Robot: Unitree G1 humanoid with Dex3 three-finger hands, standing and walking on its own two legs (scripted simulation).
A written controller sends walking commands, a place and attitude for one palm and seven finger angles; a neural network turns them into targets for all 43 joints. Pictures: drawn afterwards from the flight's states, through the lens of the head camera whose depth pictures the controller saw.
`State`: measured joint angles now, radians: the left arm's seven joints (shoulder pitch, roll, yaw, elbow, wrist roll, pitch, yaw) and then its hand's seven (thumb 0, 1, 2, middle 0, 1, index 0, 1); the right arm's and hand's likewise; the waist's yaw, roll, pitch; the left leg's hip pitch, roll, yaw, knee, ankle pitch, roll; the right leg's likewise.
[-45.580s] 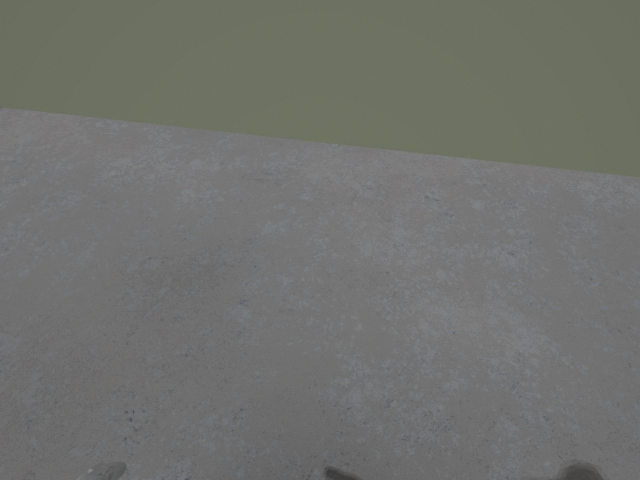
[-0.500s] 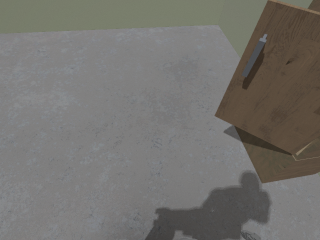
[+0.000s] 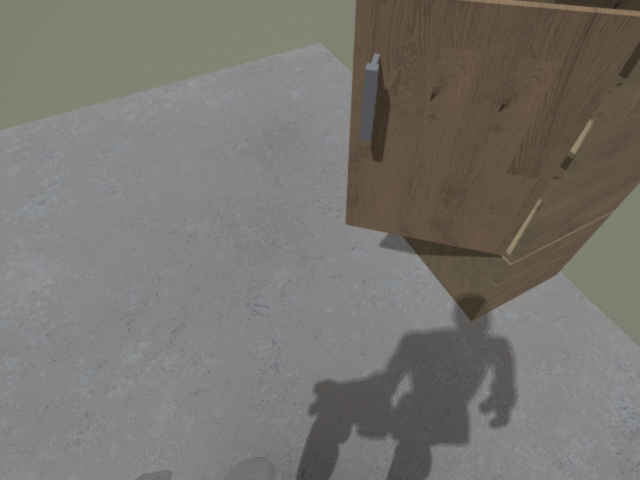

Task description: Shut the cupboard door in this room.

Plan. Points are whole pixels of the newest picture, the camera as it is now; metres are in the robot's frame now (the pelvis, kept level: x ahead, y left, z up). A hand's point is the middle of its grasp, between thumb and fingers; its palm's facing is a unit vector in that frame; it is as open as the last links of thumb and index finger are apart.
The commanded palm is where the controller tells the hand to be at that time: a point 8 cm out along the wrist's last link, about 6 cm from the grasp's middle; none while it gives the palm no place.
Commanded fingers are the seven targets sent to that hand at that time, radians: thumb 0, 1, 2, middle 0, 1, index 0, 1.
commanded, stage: turn to face it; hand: left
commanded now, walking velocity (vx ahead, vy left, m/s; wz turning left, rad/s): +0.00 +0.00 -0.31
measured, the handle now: (370, 98) +0.74 -0.06 +0.04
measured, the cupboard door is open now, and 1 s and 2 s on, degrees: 48 48 48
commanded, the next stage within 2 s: take the last steps up to it in 0.22 s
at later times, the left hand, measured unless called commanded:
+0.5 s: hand out of the picture +0.14 +0.19 -0.17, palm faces -0.15 -0.96 -0.23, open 7.4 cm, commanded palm none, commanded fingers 0.00 0.90 0.90 -0.20 -0.30 -0.20 -0.30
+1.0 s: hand (256, 378) +0.28 +0.13 -0.17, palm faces -0.27 -0.95 -0.18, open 7.4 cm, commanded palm none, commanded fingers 0.00 0.90 0.90 -0.20 -0.30 -0.20 -0.30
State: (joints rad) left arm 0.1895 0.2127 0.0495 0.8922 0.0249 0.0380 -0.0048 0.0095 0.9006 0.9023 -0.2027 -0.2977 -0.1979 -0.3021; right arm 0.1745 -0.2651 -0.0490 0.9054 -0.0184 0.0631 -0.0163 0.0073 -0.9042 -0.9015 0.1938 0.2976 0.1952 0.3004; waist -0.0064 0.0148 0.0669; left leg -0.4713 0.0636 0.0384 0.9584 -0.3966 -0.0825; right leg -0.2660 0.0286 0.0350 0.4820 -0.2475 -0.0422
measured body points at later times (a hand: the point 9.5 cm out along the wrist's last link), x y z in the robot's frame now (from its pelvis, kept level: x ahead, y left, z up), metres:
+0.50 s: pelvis +0.03 +0.00 -0.01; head +0.05 -0.01 +0.44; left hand +0.14 +0.24 -0.15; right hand +0.01 -0.25 -0.17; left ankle +0.02 +0.14 -0.73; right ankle -0.02 -0.10 -0.74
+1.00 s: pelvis +0.16 -0.04 +0.00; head +0.19 -0.04 +0.45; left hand +0.30 +0.18 -0.15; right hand +0.07 -0.26 -0.15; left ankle +0.17 +0.10 -0.74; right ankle +0.17 -0.19 -0.70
